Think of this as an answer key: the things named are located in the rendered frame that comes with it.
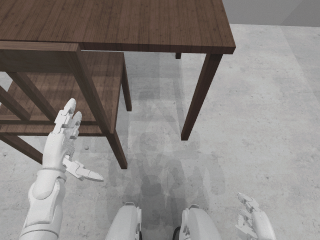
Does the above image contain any robot right thigh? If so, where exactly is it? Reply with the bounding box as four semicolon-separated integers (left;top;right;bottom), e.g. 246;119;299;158
181;208;222;240

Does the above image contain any right robot shin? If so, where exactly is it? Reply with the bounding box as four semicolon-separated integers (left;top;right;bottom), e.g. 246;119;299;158
179;204;200;240

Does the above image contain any right robot hand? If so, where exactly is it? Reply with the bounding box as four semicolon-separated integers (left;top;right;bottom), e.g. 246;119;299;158
235;192;277;240

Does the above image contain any chair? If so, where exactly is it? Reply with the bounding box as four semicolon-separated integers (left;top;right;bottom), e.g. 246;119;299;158
0;41;132;170

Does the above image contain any table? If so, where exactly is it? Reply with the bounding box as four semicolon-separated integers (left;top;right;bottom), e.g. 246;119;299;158
0;0;236;141

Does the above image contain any left robot hand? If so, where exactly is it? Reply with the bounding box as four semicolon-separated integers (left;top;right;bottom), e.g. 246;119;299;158
42;98;104;182

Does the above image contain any robot left forearm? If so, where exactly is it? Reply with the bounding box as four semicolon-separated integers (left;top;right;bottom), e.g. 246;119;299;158
19;168;67;240

